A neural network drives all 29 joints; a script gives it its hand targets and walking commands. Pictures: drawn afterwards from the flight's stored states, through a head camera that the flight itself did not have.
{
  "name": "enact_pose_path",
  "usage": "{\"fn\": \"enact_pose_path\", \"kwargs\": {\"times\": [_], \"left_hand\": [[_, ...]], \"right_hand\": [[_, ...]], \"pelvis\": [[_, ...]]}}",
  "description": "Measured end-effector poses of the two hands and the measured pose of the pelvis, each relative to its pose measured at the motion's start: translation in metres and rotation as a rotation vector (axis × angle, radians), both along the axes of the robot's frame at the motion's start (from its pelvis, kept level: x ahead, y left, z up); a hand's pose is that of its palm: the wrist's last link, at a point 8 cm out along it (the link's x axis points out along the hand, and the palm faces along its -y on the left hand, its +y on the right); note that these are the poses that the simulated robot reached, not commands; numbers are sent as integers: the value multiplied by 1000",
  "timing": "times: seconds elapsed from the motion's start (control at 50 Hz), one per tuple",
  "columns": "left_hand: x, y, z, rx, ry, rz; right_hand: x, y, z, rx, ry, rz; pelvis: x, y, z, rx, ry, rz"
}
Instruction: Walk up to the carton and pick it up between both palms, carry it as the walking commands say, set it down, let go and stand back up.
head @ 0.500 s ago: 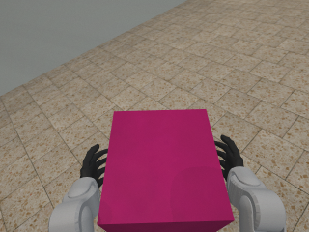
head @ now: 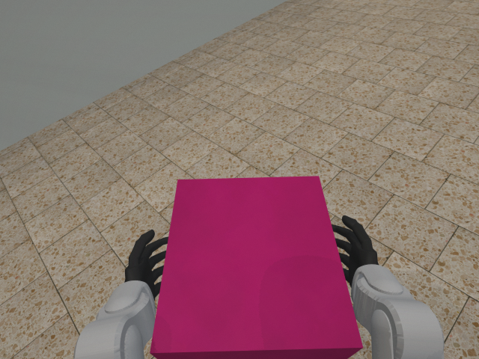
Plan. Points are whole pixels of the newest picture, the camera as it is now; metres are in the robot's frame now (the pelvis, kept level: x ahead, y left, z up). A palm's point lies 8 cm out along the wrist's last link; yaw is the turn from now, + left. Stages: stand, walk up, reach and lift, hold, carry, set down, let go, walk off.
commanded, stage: carry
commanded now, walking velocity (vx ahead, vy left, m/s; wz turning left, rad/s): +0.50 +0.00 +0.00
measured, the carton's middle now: (250, 286) +0.27 +0.00 +0.01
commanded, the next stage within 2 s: none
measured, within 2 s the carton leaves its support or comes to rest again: neither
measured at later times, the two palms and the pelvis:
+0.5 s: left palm (216, 140) +0.58 +0.06 +0.07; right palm (354, 124) +0.59 -0.25 +0.05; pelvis +0.34 -0.10 -0.03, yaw +1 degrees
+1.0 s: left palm (255, 66) +0.91 -0.05 +0.06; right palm (361, 55) +0.91 -0.36 +0.05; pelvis +0.67 -0.19 -0.02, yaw -2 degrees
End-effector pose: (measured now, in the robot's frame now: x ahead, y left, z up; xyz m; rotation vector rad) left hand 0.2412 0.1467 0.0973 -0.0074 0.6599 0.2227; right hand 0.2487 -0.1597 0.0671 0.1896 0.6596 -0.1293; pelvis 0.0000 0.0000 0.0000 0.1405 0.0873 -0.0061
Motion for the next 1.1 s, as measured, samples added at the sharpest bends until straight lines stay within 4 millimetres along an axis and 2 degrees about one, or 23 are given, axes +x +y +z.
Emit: {"fn": "enact_pose_path", "kwargs": {"times": [0.1,0.22,0.28,0.32,0.46,0.56,0.66,0.78,0.82,0.86,0.9,0.98,1.06,1.1], "left_hand": [[71,-12,-5,8,-20,-11],[170,-22,-40,-20,-23,-32],[208,-36,-49,-27,32,-48],[231,-46,-47,-25,47,-49],[311,-77,-32,-35,-21,21],[376,-108,-24,-46,20,15],[441,-128,-6,-25,22,18],[523,-146,4,-25,6,10],[553,-150,3,-19,-4,-2],[587,-157,-1,7,-51,-42],[616,-169,-11,-3,-57,-60],[659,-193,-32,-39,40,-50],[707,-215,-45,-58,34,7],[731,-226,-45,-51,38,22]], "right_hand": [[69,-12,-7,6,-20,-11],[160,-22,-35,-23,-22,-30],[192,-37,-42,-28,31,-47],[214,-46,-41,-23,48,-49],[318,-78,-22,-34,-20,21],[381,-109,-10,-44,21,16],[446,-128,1,-24,22,19],[526,-146,11,-26,4,11],[554,-150,12,-22,-8,0],[579,-158,3,0,-55,-39],[600,-170,-9,-6,-57,-59],[644,-194,-19,-33,37,-53],[710,-216,-26,-52,32,5],[739,-227,-27,-46,37,21]], "pelvis": [[70,-9,-11,7,-7,-9],[164,-16,-43,-4,-18,-26],[198,-26,-40,10,3,-37],[220,-35,-36,5,7,-36],[317,-85,-33,-20,-40,24],[380,-114,-14,-8,-22,17],[443,-133,3,13,-1,15],[523,-149,9,12,4,11],[548,-152,6,-28,9,-2],[573,-152,-12,-95,6,-55],[599,-159,-23,-79,-6,-63],[654,-186,-19,-63,-19,-31],[711,-222,-31,-67,-20,16],[738,-237,-30,-79,-25,29]]}}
